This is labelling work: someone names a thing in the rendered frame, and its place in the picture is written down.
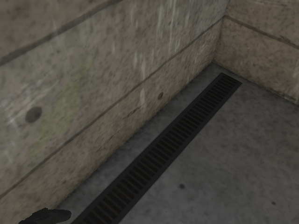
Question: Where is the robot left hand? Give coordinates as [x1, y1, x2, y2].
[19, 207, 72, 224]

